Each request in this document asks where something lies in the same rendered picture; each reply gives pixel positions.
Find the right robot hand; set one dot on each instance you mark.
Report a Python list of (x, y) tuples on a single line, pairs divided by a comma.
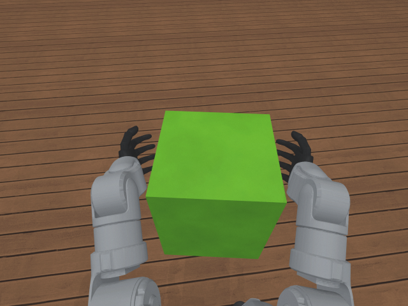
[(302, 153)]

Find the robot right upper arm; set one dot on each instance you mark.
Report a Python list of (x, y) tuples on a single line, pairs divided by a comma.
[(304, 296)]

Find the left robot forearm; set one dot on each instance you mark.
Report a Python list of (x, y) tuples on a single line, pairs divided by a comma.
[(118, 241)]

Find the right robot forearm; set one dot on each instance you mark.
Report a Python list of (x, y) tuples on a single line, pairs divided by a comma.
[(322, 216)]

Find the robot right shin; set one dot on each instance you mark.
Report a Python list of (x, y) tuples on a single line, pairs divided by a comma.
[(251, 299)]

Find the left robot hand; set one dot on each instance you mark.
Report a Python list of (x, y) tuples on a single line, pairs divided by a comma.
[(127, 147)]

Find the robot left upper arm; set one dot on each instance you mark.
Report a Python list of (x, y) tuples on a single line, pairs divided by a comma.
[(139, 291)]

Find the carton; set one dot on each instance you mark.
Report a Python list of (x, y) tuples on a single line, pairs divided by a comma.
[(216, 187)]

